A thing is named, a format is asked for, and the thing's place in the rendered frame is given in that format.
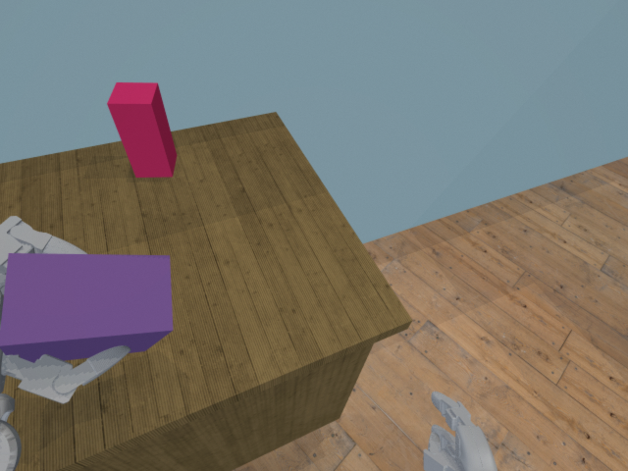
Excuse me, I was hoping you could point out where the robot left forearm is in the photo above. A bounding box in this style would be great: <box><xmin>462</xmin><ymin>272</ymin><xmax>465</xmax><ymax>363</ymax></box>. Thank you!
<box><xmin>0</xmin><ymin>393</ymin><xmax>22</xmax><ymax>471</ymax></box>

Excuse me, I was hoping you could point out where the robot right hand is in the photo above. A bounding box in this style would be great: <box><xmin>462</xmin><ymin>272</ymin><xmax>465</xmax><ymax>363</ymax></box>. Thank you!
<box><xmin>424</xmin><ymin>392</ymin><xmax>497</xmax><ymax>471</ymax></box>

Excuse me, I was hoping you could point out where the robot left hand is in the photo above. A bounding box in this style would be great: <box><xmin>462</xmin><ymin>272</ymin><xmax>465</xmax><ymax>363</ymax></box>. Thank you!
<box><xmin>0</xmin><ymin>216</ymin><xmax>131</xmax><ymax>404</ymax></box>

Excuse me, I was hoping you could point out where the sponge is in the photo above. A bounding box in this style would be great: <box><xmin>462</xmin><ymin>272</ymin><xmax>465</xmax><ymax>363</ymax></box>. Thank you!
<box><xmin>0</xmin><ymin>253</ymin><xmax>173</xmax><ymax>363</ymax></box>

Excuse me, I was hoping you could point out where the table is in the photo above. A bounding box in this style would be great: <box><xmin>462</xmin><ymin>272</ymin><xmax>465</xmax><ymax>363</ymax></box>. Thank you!
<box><xmin>0</xmin><ymin>112</ymin><xmax>413</xmax><ymax>471</ymax></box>

